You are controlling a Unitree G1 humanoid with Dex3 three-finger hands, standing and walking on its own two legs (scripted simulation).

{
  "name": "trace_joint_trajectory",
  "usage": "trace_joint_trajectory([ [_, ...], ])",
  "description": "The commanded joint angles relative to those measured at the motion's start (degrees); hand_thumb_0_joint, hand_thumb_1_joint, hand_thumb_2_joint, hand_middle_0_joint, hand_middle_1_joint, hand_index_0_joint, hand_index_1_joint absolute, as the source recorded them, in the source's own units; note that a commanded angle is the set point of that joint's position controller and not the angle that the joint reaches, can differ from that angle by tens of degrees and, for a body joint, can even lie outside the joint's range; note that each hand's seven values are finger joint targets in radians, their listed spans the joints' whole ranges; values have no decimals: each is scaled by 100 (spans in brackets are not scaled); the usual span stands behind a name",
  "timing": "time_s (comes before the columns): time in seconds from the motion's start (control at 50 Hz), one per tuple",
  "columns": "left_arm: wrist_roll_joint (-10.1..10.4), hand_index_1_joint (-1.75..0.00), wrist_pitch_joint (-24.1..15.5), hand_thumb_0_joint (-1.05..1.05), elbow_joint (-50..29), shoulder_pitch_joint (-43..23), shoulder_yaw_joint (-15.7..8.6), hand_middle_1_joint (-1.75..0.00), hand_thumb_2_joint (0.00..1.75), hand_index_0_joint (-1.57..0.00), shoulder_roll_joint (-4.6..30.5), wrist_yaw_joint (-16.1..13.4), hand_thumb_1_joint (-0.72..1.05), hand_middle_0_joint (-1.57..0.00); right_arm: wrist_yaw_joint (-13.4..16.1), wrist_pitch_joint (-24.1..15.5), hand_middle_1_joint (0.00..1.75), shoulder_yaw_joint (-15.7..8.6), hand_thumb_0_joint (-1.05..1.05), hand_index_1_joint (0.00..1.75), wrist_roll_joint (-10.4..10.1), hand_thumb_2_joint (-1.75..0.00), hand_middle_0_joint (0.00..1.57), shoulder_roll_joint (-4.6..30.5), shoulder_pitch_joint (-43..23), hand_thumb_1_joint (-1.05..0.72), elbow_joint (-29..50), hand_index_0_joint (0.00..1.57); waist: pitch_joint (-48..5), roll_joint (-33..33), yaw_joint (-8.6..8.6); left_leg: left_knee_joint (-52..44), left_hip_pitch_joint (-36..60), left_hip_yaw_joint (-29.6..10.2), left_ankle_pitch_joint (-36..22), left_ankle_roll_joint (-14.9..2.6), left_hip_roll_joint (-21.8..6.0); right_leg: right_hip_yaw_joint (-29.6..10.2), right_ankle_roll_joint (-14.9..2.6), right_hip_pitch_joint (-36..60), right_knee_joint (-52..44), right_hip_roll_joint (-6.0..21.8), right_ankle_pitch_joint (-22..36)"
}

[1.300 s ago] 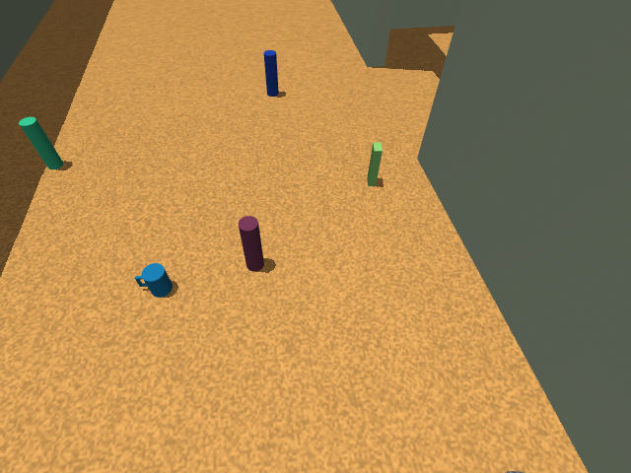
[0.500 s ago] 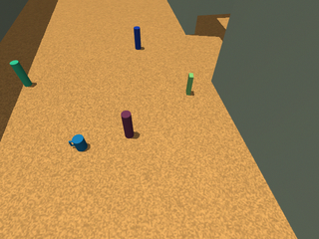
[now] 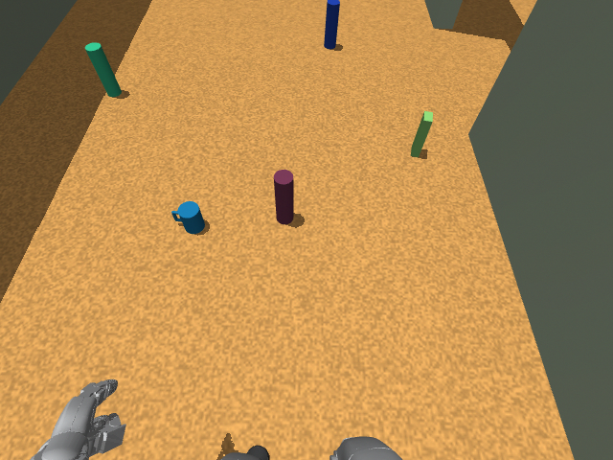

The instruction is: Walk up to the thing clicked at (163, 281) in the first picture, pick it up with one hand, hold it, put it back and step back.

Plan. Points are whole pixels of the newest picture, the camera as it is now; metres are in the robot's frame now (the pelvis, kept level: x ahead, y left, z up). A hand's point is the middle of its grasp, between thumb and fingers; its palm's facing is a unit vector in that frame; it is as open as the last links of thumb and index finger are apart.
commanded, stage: walk up
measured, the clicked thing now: (187, 217) +0.95 +0.41 -0.72
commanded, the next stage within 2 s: none
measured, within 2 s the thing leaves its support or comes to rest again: neither
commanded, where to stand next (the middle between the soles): +0.04 +0.02 m, yaw +67 degrees
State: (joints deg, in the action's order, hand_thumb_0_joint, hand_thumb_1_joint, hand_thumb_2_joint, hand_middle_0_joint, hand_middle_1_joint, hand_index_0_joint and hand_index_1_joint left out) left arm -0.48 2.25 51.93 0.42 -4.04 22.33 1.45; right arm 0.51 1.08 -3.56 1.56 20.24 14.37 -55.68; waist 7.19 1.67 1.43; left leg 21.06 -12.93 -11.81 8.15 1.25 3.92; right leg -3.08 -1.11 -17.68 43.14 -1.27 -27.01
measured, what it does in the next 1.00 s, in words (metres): steps on the spot, turning left: left foot, then right foot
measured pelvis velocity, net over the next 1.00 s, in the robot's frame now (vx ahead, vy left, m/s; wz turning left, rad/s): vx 0.03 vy -0.06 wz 0.84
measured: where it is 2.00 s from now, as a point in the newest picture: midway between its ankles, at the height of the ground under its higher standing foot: outside the picture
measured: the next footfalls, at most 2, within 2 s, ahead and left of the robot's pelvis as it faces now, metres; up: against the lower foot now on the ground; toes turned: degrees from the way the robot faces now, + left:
left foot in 0.54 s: -0.02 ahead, +0.09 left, +0.00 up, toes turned +30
right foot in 0.82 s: +0.17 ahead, -0.10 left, +0.00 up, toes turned +37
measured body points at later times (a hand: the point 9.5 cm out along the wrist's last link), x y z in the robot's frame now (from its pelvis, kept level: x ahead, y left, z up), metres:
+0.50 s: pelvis +0.00 -0.06 -0.01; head +0.04 -0.03 +0.44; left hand -0.06 +0.27 -0.12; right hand +0.24 -0.30 -0.11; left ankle -0.05 +0.08 -0.72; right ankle +0.00 -0.13 -0.74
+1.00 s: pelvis +0.03 -0.06 -0.02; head +0.08 -0.06 +0.43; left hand -0.14 +0.23 -0.08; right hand +0.34 -0.19 -0.13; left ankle -0.08 +0.05 -0.66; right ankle +0.14 -0.13 -0.74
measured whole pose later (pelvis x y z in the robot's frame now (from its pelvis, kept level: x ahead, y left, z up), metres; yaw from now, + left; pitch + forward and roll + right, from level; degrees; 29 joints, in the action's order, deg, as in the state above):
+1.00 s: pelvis +0.03 -0.06 -0.02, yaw +48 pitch -2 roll +2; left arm -1.5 -2.4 41.1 15.2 -2.4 22.7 -0.6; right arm -2.8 3.8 -5.1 1.7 25.4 15.4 -38.5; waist 6.8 -3.5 -1.2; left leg 67.7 -30.0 -4.9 23.3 1.0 2.3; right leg 8.3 0.1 -16.6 36.6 7.5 -17.2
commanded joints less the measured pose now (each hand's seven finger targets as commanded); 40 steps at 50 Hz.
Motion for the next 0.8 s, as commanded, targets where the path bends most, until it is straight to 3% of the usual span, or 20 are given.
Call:
trace_joint_trajectory([
  [0.0, -37, -30, -151, 0, -717, 322, -254, -30, 90, -20, 739, -36, 90, -20, 96, -116, 30, -452, 0, 30, 65, -90, 20, 1588, -378, -90, 1023, 20, -1238, -1028, -378, 263, 365, -1586, -1919, -949, -1102, -217, -118, 599, -1276, -85, 288],
  [0.02, -42, -30, -181, 0, -615, 711, -322, -30, 90, -20, 827, -91, 90, -20, 63, -77, 30, -404, 0, 30, 32, -90, 20, 1460, -543, -90, 1154, 20, -1251, -655, -655, 676, -397, -1263, -1291, -707, -831, -129, -101, 1511, -2136, 24, 1146],
  [0.04, -121, -30, -186, 0, -585, 925, -451, -30, 90, -20, 1239, -153, 90, -20, 25, -55, 30, -264, 0, 30, 7, -90, 20, 1087, -523, -90, 1320, 20, -1274, 437, -766, 1433, -1402, -592, 120, -432, -148, -699, -231, 2262, -2720, 692, 1250],
  [0.06, -198, -30, -183, 0, -798, 564, -506, -30, 90, -20, 1683, -177, 90, -20, 33, -21, 30, -208, 0, 30, 7, -90, 20, 837, -66, -90, 1387, 20, -1216, 1647, -477, 2512, -2147, 189, 2043, -103, 376, -1993, -679, 2133, -3033, 2127, 1417],
  [0.08, -230, -30, -150, 0, -1015, -52, -549, -30, 90, -20, 1774, -123, 90, -20, 78, 32, 30, -356, 0, 30, 93, -90, 20, 1302, 155, -90, 1352, 20, -1185, 1439, -317, 3559, -1988, 568, 2368, -14, -226, -2398, -1517, 1212, -3178, 3049, 773],
  [0.1, -201, -30, -196, 0, -1177, -321, -498, -30, 90, -20, 1529, -106, 90, -20, 37, 79, 30, -444, 0, 30, 91, -90, 20, 1507, 204, -90, 1276, 20, -782, 896, -119, 4069, -1672, 450, 2161, -16, -394, -2207, -1646, 589, -3139, 2927, 919],
  [0.14, -169, -30, -259, 0, -1203, -423, -343, -30, 90, -20, 1038, -100, 90, -20, -146, 129, 30, -476, 0, 30, 97, -90, 20, 1434, 351, -90, 1220, 20, -420, 297, 41, 4429, -1645, 426, 1334, 23, -458, -929, -1175, 543, -2806, 1955, 1559],
  [0.2, -184, -30, -329, 0, -1137, 300, -402, -30, 90, -20, 1099, -71, 90, -20, -285, 114, 30, -383, 0, 30, 78, -90, 20, 1216, 435, -90, 1348, 20, -518, 675, -202, 3868, -1898, 781, 1120, -36, -476, -51, -790, 1366, -2418, 1491, 2401],
  [0.28, -193, -30, -348, 0, -1307, 1001, -492, -30, 90, -20, 1310, -16, 90, -20, -320, 134, 30, -367, 0, 30, 70, -90, 20, 1209, -91, -90, 1693, 20, -478, 820, -581, 2925, -2067, 1111, 1128, 16, -584, -38, -665, 2031, -2481, 1786, 2992],
  [0.42, -200, -30, -322, 0, -1616, 1092, -528, -30, 90, -20, 1489, 47, 90, -20, -307, 72, 30, -436, 0, 30, 49, -90, 20, 1200, -37, -90, 1959, 20, -739, 646, -462, 1886, -967, 1492, 1229, -227, -638, 407, -733, 1419, -1942, 2182, 3022],
  [0.48, -122, -30, -285, 0, -1586, 1128, -396, -30, 90, -20, 1526, 87, 90, -20, -250, -33, 30, -478, 0, 30, 82, -90, 20, 1248, 409, -90, 1872, 20, -939, 329, -105, 1036, 13, 1680, 1130, -357, -392, 923, -564, 687, -862, 2095, 2669],
  [0.5, -100, -30, -294, 0, -1605, 1194, -339, -30, 90, -20, 1396, 74, 90, -20, -197, -92, 30, -550, 0, 30, 93, -90, 20, 1415, 773, -90, 1811, 20, -1150, -53, 104, 483, 858, 1334, 1015, -581, -339, 1124, -288, 131, 34, 1831, 2537],
  [0.52, -47, -30, -294, 0, -1622, 1471, -251, -30, 90, -20, 1101, 59, 90, -20, -134, -143, 30, -658, 0, 30, 154, -90, 20, 1832, 852, -90, 1875, 20, -1197, -1149, 105, -8, 1578, -307, 754, -996, -1113, 1431, 69, -1037, 1321, 1112, 1483],
  [0.54, -58, -30, -250, 0, -1777, 1398, -184, -30, 90, -20, 926, 77, 90, -20, -81, -174, 30, -722, 0, 30, 143, -90, 20, 2336, 613, -90, 2087, 20, -1035, -1590, -27, 119, 1575, -2188, -125, -1802, -2203, 1144, 348, -2163, 1907, 253, -945],
  [0.56, -100, -30, -268, 0, -1812, 938, -257, -30, 90, -20, 1344, 16, 90, -20, -83, -178, 30, -735, 0, 30, 9, -90, 20, 2377, 746, -90, 2045, 20, -1009, -1148, 223, -152, 736, -2571, 60, -2207, -2552, 197, 201, -1655, 2081, 625, -1127],
  [0.58, -84, -30, -278, 0, -1726, 1097, -243, -30, 90, -20, 1390, 37, 90, -20, -72, -177, 30, -632, 0, 30, -41, -90, 20, 2047, 511, -90, 2081, 20, -872, -636, 62, 8, 721, -1618, 184, -1947, -2136, 176, 138, -1617, 1962, 694, -819],
  [0.62, -35, -30, -359, 0, -1520, 1412, -282, -30, 90, -20, 1374, 35, 90, -20, -33, -152, 30, -494, 0, 30, -61, -90, 20, 1792, 151, -90, 2232, 20, -664, -1026, -82, 463, 632, -696, -563, -1491, -1506, 231, 134, -1558, 1344, 745, -491],
  [0.7, 2, -30, -434, 0, -1475, 1595, -278, -30, 90, -20, 1219, -121, 90, -20, -91, -150, 30, -486, 0, 30, 68, -90, 20, 1750, 291, -90, 2353, 20, -721, -1311, -48, 961, -14, -673, -2861, -1443, -1324, 603, 127, -706, 652, 393, -250],
  [0.74, 19, -30, -462, 0, -1464, 1753, -293, -30, 90, -20, 1232, -191, 90, -20, -122, -102, 30, -509, 0, 30, 82, -90, 20, 1754, 125, -90, 2481, 20, -833, -1216, -138, 1233, -447, -616, -2890, -1296, -1073, 713, 16, -130, 217, 232, 167],
  [0.78, -2, -30, -534, 0, -1339, 2254, -341, -30, 90, -20, 1284, -264, 90, -20, -138, -41, 30, -470, 0, 30, 7, -90, 20, 1601, -275, -90, 2645, 20, -1033, -834, -562, 1977, -1080, -468, -1727, -857, -590, 642, -147, 898, -1190, 183, 1484],
])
